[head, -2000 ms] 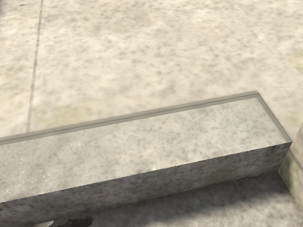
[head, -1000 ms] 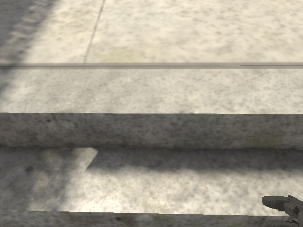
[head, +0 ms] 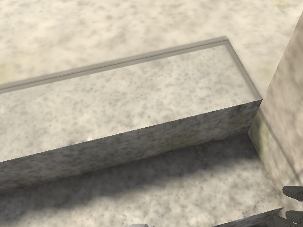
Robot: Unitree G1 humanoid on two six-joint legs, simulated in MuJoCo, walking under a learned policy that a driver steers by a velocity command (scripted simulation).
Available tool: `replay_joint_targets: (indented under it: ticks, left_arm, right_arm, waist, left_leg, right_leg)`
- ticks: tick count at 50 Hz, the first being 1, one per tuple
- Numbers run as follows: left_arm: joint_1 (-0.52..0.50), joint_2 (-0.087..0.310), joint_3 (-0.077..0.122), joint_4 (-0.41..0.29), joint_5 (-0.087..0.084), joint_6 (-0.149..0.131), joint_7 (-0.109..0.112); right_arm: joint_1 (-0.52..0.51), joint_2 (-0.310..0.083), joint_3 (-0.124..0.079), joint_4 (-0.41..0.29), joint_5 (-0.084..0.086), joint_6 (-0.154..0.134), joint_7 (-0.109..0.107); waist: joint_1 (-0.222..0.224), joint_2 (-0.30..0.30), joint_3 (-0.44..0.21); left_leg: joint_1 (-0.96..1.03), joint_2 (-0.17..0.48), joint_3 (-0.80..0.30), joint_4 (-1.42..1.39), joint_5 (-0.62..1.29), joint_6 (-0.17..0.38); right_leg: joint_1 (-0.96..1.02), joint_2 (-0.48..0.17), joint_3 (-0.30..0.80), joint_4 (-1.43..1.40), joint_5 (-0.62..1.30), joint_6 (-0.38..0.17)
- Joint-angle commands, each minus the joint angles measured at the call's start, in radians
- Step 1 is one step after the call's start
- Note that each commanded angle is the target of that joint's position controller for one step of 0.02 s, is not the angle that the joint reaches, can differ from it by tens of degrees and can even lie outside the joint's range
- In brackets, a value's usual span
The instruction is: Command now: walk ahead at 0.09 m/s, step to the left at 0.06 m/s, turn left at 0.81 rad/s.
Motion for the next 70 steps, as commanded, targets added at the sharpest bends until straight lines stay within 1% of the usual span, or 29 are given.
replay_joint_targets:
  ticks: [1,3,4,5,6,7,8,9,10,13,14,21,34,35,38,40,41,42,43,46,53,55,56,59,63,65,66,68,70]
  left_arm:
    - [0.341,0.033,0.007,0.063,0.018,-0.037,0.014]
    - [0.098,0.061,0.000,-0.015,-0.033,-0.015,0.006]
    - [0.064,0.304,0.073,0.176,-0.040,-0.026,-0.196]
    - [-0.144,0.489,0.120,0.061,0.034,-0.038,-0.267]
    - [-0.280,0.393,0.091,-0.172,-0.114,-0.077,-0.162]
    - [-0.213,0.289,0.055,-0.211,-0.106,-0.105,-0.155]
    - [-0.114,0.172,0.011,-0.185,-0.018,-0.079,-0.123]
    - [-0.008,0.137,-0.009,-0.178,0.007,-0.057,-0.102]
    - [0.350,0.161,0.023,-0.037,-0.047,-0.003,-0.183]
    - [-0.004,0.130,-0.009,-0.203,-0.060,0.016,-0.172]
    - [-0.002,0.130,-0.020,-0.206,-0.033,0.032,-0.158]
    - [-0.084,0.085,-0.049,-0.301,-0.075,0.030,-0.151]
    - [-0.263,0.117,-0.040,-0.406,-0.089,0.037,-0.117]
    - [-0.287,-0.048,-0.085,-0.417,-0.046,0.085,-0.088]
    - [-0.056,-0.020,-0.079,-0.351,-0.010,0.085,-0.199]
    - [0.009,-0.036,-0.073,-0.278,-0.024,0.067,-0.250]
    - [-0.011,-0.021,-0.073,-0.285,-0.030,0.040,-0.260]
    - [-0.106,0.198,-0.013,-0.356,-0.027,0.035,-0.243]
    - [-0.210,0.198,0.006,-0.416,0.001,0.027,-0.224]
    - [-0.001,0.172,0.005,-0.325,-0.021,-0.019,-0.163]
    - [0.263,0.023,-0.055,-0.111,0.018,-0.021,-0.206]
    - [0.289,-0.020,-0.071,-0.044,0.001,-0.035,-0.223]
    - [0.175,0.103,0.036,-0.092,-0.105,-0.053,-0.085]
    - [0.116,0.084,0.052,-0.078,-0.053,-0.049,-0.011]
    - [0.160,0.106,0.093,-0.065,-0.083,-0.044,-0.012]
    - [0.038,0.111,0.100,-0.162,-0.126,-0.006,-0.017]
    - [-0.094,0.109,0.095,-0.180,-0.118,-0.016,-0.059]
    - [-0.468,0.121,0.100,-0.354,-0.114,-0.046,-0.117]
    - [-0.345,-0.123,0.025,-0.384,-0.006,-0.038,-0.142]
  right_arm:
    - [-0.257,0.210,0.123,-0.285,-0.024,-0.001,0.050]
    - [-0.248,0.224,0.159,-0.322,0.013,0.006,0.076]
    - [-0.181,0.229,0.245,-0.370,0.060,0.054,0.131]
    - [0.146,0.206,0.214,-0.234,0.119,0.093,0.148]
    - [0.523,-0.079,0.075,-0.060,0.069,0.058,0.062]
    - [0.440,-0.126,0.051,-0.050,0.035,0.036,0.040]
    - [0.288,-0.208,-0.004,-0.094,0.047,0.018,0.017]
    - [0.191,-0.216,-0.017,-0.083,0.039,0.020,0.015]
    - [0.267,-0.121,0.047,-0.025,0.071,0.014,0.080]
    - [0.066,0.001,0.095,0.049,0.050,-0.052,0.126]
    - [0.054,-0.018,0.091,0.064,0.001,-0.054,0.129]
    - [0.110,-0.053,0.079,-0.012,0.008,-0.108,0.096]
    - [0.184,-0.083,0.151,-0.168,0.064,-0.157,-0.007]
    - [0.247,-0.061,0.092,-0.023,0.049,-0.061,-0.035]
    - [0.039,-0.077,0.149,-0.132,0.064,-0.124,-0.007]
    - [0.107,0.005,0.168,-0.031,0.115,-0.079,0.043]
    - [0.320,0.030,0.166,0.036,0.070,-0.076,0.082]
    - [0.353,-0.026,0.124,-0.026,0.063,-0.077,0.059]
    - [0.244,-0.139,0.087,-0.045,0.048,-0.087,0.061]
    - [0.092,-0.077,0.104,-0.040,-0.004,-0.106,0.029]
    - [-0.073,0.052,0.170,-0.047,-0.017,-0.156,0.061]
    - [-0.085,0.045,0.169,-0.034,-0.023,-0.172,0.040]
    - [-0.144,0.105,0.158,-0.159,-0.097,-0.125,0.073]
    - [-0.139,0.130,0.159,-0.211,-0.033,-0.099,0.087]
    - [-0.192,0.127,0.158,-0.292,-0.020,-0.092,0.067]
    - [-0.188,0.130,0.161,-0.270,0.064,-0.078,0.069]
    - [0.214,0.073,0.103,-0.189,0.093,-0.084,0.029]
    - [0.596,-0.150,-0.010,-0.053,0.042,-0.089,-0.025]
    - [0.241,0.013,0.070,-0.089,0.022,-0.111,-0.038]
  waist:
    - [0.107,-0.273,-0.128]
    - [0.004,-0.132,-0.096]
    - [-0.251,-0.127,-0.509]
    - [-0.345,-0.256,-0.444]
    - [-0.319,-0.333,-0.562]
    - [-0.260,0.035,-0.593]
    - [-0.146,0.316,-0.778]
    - [-0.064,0.249,-0.846]
    - [-0.054,0.303,-0.700]
    - [0.063,-0.042,-0.219]
    - [0.096,-0.116,-0.163]
    - [0.065,0.055,0.014]
    - [-0.088,0.048,-0.118]
    - [-0.030,-0.064,-0.058]
    - [0.027,0.084,-0.130]
    - [0.067,-0.103,-0.118]
    - [-0.056,-0.089,-0.189]
    - [-0.139,-0.283,-0.255]
    - [-0.038,-0.331,-0.186]
    - [0.047,-0.252,-0.066]
    - [0.140,-0.224,-0.015]
    - [0.127,-0.231,-0.034]
    - [0.042,0.018,-0.118]
    - [0.034,-0.188,-0.043]
    - [0.053,-0.190,-0.031]
    - [0.062,-0.281,0.040]
    - [-0.160,-0.258,-0.080]
    - [-0.454,0.448,-0.341]
    - [-0.099,0.374,-0.248]
  left_leg:
    - [-0.698,0.123,-0.236,-0.143,-0.165,0.052]
    - [-0.219,0.171,-0.047,-0.837,-0.033,0.045]
    - [0.403,0.051,-0.065,-1.244,-0.014,0.114]
    - [0.928,-0.018,0.092,-1.112,0.649,0.136]
    - [1.044,-0.075,-0.011,-1.211,0.318,0.090]
    - [1.467,0.102,-0.436,-1.545,0.543,0.235]
    - [1.500,0.223,-0.617,-1.700,0.985,0.265]
    - [1.478,0.291,-0.539,-1.702,1.209,0.268]
    - [1.342,0.245,-0.522,-1.759,1.271,0.223]
    - [0.662,0.114,-0.417,-1.857,0.728,0.232]
    - [0.588,0.096,-0.401,-1.879,0.656,0.219]
    - [0.436,0.120,-0.593,-2.121,0.264,0.199]
    - [0.788,0.226,-0.626,-1.967,0.707,0.176]
    - [0.843,0.137,-0.435,-2.003,0.615,0.152]
    - [0.588,0.207,-0.587,-2.082,0.699,0.100]
    - [0.627,0.151,-0.506,-1.963,0.421,0.076]
    - [0.613,0.082,-0.367,-1.823,0.487,0.001]
    - [0.456,0.014,-0.269,-1.694,0.344,-0.084]
    - [0.295,0.045,-0.241,-1.567,0.279,-0.163]
    - [0.053,0.090,-0.242,-0.848,0.389,-0.100]
    - [-0.281,0.100,-0.086,-0.510,0.397,0.068]
    - [-0.342,0.113,-0.131,-0.414,0.241,0.123]
    - [-0.171,0.148,-0.153,-0.549,0.238,0.049]
    - [-0.251,0.156,-0.166,-0.483,0.228,0.010]
    - [-0.181,0.221,-0.264,-0.720,0.035,0.041]
    - [0.479,0.139,-0.068,-1.218,-0.312,0.064]
    - [0.950,0.132,-0.144,-1.335,-0.007,0.069]
    - [1.263,0.327,-0.574,-1.766,-0.130,0.008]
    - [0.747,0.417,-0.702,-1.835,-0.030,-0.044]
  right_leg:
    - [0.836,-0.252,0.247,-0.033,1.264,-0.264]
    - [0.431,-0.112,0.041,-0.220,1.015,-0.169]
    - [-0.059,-0.109,0.162,-0.121,1.355,-0.263]
    - [-0.406,-0.205,0.095,-0.134,1.585,-0.239]
    - [-0.090,-0.029,-0.040,0.309,1.692,-0.163]
    - [-0.658,0.109,0.146,0.844,0.450,-0.096]
    - [-0.726,0.198,0.376,1.371,-0.017,-0.084]
    - [-0.721,0.237,0.416,1.650,0.022,-0.074]
    - [-0.899,0.241,0.689,1.484,0.177,-0.091]
    - [-0.904,0.284,0.452,1.545,0.030,-0.135]
    - [-0.921,0.255,0.439,1.471,0.075,-0.118]
    - [-0.878,0.317,0.386,1.668,0.003,-0.040]
    - [-0.767,0.200,0.329,1.382,-0.105,0.027]
    - [-0.694,0.184,0.176,0.937,-0.036,-0.037]
    - [-0.159,0.150,0.262,0.417,-0.038,-0.056]
    - [0.045,0.203,0.179,-0.105,0.167,-0.040]
    - [0.166,0.151,0.251,0.063,0.199,-0.120]
    - [0.264,-0.048,0.530,0.081,0.530,-0.344]
    - [0.175,-0.143,0.810,0.008,0.164,-0.417]
    - [0.019,-0.042,0.915,-0.120,-0.518,-0.374]
    - [0.099,0.110,0.793,-0.060,-0.331,-0.422]
    - [0.060,0.078,0.853,-0.026,-0.288,-0.405]
    - [0.102,0.068,0.827,-0.101,-0.261,-0.426]
    - [0.037,0.071,0.846,-0.167,-0.256,-0.454]
    - [0.038,0.063,0.824,-0.196,-0.270,-0.405]
    - [-0.420,0.068,0.739,-0.415,-0.033,-0.380]
    - [-0.551,0.170,0.607,-0.154,0.256,-0.312]
    - [-0.811,0.387,0.421,0.628,0.142,-0.141]
    - [-0.748,0.405,0.462,1.405,0.040,-0.138]
Keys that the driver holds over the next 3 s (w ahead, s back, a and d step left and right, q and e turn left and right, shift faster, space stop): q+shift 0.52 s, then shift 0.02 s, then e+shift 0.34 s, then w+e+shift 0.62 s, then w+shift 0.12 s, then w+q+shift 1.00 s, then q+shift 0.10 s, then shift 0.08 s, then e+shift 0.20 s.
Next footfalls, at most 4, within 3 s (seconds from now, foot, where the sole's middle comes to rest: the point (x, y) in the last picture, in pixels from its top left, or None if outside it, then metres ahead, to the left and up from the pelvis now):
0.16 left None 0.14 0.13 -0.58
0.80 right None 0.20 -0.15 -0.58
1.30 left None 0.25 0.23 -0.39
1.86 right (177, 192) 0.40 -0.02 -0.39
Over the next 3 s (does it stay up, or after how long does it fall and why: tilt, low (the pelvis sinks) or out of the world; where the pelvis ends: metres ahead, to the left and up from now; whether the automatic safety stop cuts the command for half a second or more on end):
stays up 1.23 0.28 0.56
